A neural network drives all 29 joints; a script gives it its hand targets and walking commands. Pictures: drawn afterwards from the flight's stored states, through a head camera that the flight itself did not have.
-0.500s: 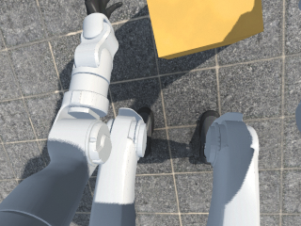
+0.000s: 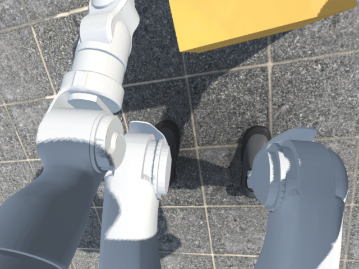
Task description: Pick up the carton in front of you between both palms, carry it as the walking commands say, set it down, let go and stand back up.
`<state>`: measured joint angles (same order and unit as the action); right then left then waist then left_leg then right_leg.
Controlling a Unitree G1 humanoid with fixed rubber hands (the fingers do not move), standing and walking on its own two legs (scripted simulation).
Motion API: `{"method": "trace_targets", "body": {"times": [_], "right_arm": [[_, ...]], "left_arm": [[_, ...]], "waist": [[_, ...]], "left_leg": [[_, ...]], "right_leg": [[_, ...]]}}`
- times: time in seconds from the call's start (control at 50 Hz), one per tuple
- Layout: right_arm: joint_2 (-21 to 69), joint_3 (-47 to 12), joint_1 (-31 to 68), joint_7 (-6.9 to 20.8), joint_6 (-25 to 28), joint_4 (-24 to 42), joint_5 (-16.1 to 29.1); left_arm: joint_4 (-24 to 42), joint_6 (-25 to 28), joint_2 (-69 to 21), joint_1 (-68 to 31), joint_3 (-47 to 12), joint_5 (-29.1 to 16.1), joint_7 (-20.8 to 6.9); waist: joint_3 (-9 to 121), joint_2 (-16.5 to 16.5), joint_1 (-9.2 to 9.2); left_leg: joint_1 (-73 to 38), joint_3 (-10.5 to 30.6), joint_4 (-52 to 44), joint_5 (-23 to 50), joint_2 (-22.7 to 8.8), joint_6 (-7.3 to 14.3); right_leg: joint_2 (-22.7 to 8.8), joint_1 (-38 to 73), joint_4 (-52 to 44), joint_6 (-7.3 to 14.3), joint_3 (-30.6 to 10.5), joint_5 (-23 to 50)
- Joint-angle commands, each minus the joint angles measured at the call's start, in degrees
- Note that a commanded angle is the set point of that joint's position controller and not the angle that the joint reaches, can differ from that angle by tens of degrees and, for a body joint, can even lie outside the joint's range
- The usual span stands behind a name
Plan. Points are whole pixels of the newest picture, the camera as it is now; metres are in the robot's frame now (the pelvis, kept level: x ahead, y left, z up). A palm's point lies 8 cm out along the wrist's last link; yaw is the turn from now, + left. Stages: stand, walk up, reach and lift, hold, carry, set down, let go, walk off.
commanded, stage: reach and lift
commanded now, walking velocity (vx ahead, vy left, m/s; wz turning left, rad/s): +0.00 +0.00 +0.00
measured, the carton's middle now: out of the picture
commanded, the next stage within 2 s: none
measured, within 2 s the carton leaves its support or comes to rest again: leaves its support in 0.60 s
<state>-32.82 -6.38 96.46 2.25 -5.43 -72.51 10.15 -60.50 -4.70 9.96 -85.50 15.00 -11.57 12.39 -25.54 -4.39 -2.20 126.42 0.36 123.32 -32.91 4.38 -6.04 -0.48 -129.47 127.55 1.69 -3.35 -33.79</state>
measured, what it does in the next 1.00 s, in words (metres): rises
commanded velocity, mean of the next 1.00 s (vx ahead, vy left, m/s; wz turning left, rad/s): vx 0.00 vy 0.00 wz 0.00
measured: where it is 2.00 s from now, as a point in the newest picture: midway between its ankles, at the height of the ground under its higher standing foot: (206, 168)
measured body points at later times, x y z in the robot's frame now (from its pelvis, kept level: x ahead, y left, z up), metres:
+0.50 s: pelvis +0.00 +0.00 +0.00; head +0.37 -0.07 +0.23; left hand +0.56 +0.09 -0.17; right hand +0.58 -0.21 -0.18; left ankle +0.12 +0.14 -0.34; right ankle +0.10 -0.11 -0.34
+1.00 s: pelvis -0.01 +0.02 +0.06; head +0.28 -0.06 +0.40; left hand +0.52 +0.09 -0.01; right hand +0.52 -0.22 -0.02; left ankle +0.13 +0.14 -0.34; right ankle +0.10 -0.11 -0.34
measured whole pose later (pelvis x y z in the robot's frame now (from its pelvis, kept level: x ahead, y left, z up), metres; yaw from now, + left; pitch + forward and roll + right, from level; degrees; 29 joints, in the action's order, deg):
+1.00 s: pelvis -0.01 +0.02 +0.06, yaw -5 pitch +41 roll +4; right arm -14.2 15.6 77.2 2.7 -22.2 -55.8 -11.3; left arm -37.6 -18.4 -6.6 -67.0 36.9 10.3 10.1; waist 0.6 -3.0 -1.4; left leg 122.1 2.2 110.6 -29.9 4.4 -4.7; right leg 3.4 -124.9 111.7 -1.4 -4.4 -27.8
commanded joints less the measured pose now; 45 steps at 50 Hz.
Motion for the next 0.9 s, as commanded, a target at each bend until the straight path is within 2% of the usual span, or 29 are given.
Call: {"method": "trace_targets", "body": {"times": [0.0, 0.1, 0.18, 0.22, 0.26, 0.28, 0.32, 0.34, 0.38, 0.42, 0.52, 0.58, 0.66, 0.7, 0.78, 0.82, 0.88], "right_arm": [[-3.67, 1.50, 14.48, 0.33, 0.66, 4.10, -0.91], [-2.73, 2.45, 14.93, 0.51, 0.82, 4.32, -2.05], [0.52, 1.38, 17.36, 0.65, 0.85, 5.40, -1.94], [4.82, 0.99, 19.13, 1.04, 0.59, 5.92, -2.49], [12.57, 0.67, 20.11, 2.40, -0.22, 5.16, -3.78], [19.80, -0.16, 20.94, 4.09, -0.90, 5.08, -4.42], [38.17, -1.59, 23.07, 8.92, -2.18, 6.05, -5.48], [43.84, -0.58, 22.13, 11.00, -2.97, 6.70, -6.42], [50.52, 0.61, 19.70, 13.76, -4.35, 7.95, -7.20], [54.83, 1.23, 17.38, 15.15, -5.09, 9.28, -7.28], [61.19, -0.84, 16.99, 15.42, -5.99, 15.53, -5.07], [65.08, -4.58, 19.67, 14.74, -6.24, 23.00, -2.26], [70.23, -8.77, 22.10, 13.04, -7.38, 33.82, -0.21], [72.51, -9.09, 21.31, 12.10, -8.45, 37.01, -0.83], [76.87, -6.97, 16.05, 10.87, -11.15, 35.84, -3.49], [78.58, -4.35, 13.89, 11.23, -12.40, 32.15, -5.56], [79.97, 0.73, 11.53, 12.82, -13.69, 25.79, -9.57]], "left_arm": [[4.94, 0.97, 3.08, -6.85, 1.62, 1.72, -0.04], [5.06, 1.08, 2.13, -7.25, 3.40, 3.68, -0.22], [5.85, 1.00, -1.81, -9.98, 2.30, 3.55, -0.42], [6.09, 0.79, -6.17, -12.11, 2.13, 4.33, -0.91], [5.57, 0.26, -11.85, -13.58, 3.90, 6.99, -1.98], [6.23, -0.34, -17.87, -15.60, 3.76, 8.37, -3.48], [6.63, -2.19, -34.86, -22.03, 1.20, 10.08, -8.18], [7.28, -3.28, -39.08, -24.14, 0.70, 10.72, -10.35], [8.26, -4.81, -45.55, -24.64, 0.36, 11.15, -13.54], [9.18, -5.55, -49.32, -24.86, -0.52, 10.71, -15.06], [11.29, -6.41, -55.38, -25.39, -4.59, 7.83, -15.99], [14.27, -7.09, -59.07, -25.98, -8.44, 5.17, -15.98], [19.45, -8.81, -64.38, -26.46, -14.09, 2.80, -15.94], [23.07, -9.73, -65.16, -28.06, -16.46, 2.44, -15.96], [29.46, -11.43, -65.43, -30.32, -19.86, 3.65, -15.61], [28.00, -12.40, -64.97, -29.16, -17.93, 6.16, -15.57], [22.96, -14.11, -65.13, -25.71, -11.90, 11.99, -15.79]], "waist": [[70.85, 12.34, -0.96], [68.28, 11.57, -1.08], [67.70, 11.54, -0.44], [67.26, 11.61, -0.08], [65.80, 11.74, -0.78], [64.71, 11.64, -1.20], [62.34, 11.85, -0.58], [61.04, 11.86, -0.05], [59.44, 10.50, 0.99], [59.70, 9.50, 1.79], [68.02, 8.56, 2.27], [79.35, 10.51, 2.03], [97.86, 14.13, 2.59], [103.99, 15.07, 3.08], [103.23, 13.36, 3.40], [96.97, 12.45, 2.45], [85.68, 11.38, 0.17]], "left_leg": [[-25.28, -7.55, -6.21, 20.34, 0.74, 0.94], [-27.19, -6.75, -6.73, 20.40, 0.83, 1.10], [-28.98, -6.52, -7.18, 19.23, 1.28, 1.31], [-29.48, -6.52, -7.30, 18.22, 1.91, 1.36], [-29.84, -6.60, -7.28, 16.75, 2.69, 1.57], [-29.75, -6.60, -7.07, 16.28, 3.28, 1.83], [-28.14, -6.69, -6.65, 15.30, 4.33, 2.34], [-27.28, -6.77, -6.39, 14.70, 4.57, 2.53], [-25.00, -6.76, -5.74, 14.50, 4.93, 2.96], [-23.39, -6.83, -5.28, 15.50, 5.14, 3.14], [-22.32, -7.64, -4.17, 19.78, 5.30, 3.02], [-22.79, -8.44, -3.98, 23.13, 5.48, 3.13], [-21.92, -9.06, -5.96, 25.90, 6.08, 2.88], [-21.22, -9.23, -7.63, 25.19, 6.37, 2.83], [-24.25, -9.01, -11.78, 20.67, 6.65, 3.06], [-25.86, -8.56, -14.62, 15.54, 6.73, 3.31], [-27.25, -7.56, -18.97, 8.26, 6.59, 3.89]], "right_leg": [[-0.61, 43.35, -11.88, -1.82, -0.89, 25.29], [-0.48, 37.78, -12.63, -1.78, -0.38, 22.15], [-0.19, 36.98, -13.34, -1.47, 0.03, 19.61], [0.26, 37.42, -13.64, -1.34, 0.20, 18.58], [1.02, 37.36, -13.74, -1.31, 0.30, 17.28], [1.55, 36.72, -13.64, -1.25, 0.25, 16.77], [2.81, 33.97, -13.18, -0.72, 0.67, 16.56], [3.23, 32.39, -13.00, -0.41, 1.03, 16.41], [3.64, 30.44, -12.79, -0.07, 1.48, 16.94], [3.83, 29.80, -12.54, 0.27, 1.83, 18.78], [4.18, 35.43, -11.77, 0.23, 2.27, 25.55], [4.52, 43.85, -11.23, -0.51, 2.79, 32.35], [4.94, 61.46, -11.73, -1.30, 3.07, 44.34], [5.46, 66.88, -12.85, -1.74, 3.46, 45.61], [7.03, 61.44, -17.71, -2.17, 5.14, 34.82], [7.47, 53.49, -20.85, -2.25, 5.94, 25.54], [7.78, 41.25, -25.52, -2.02, 6.75, 11.77]]}}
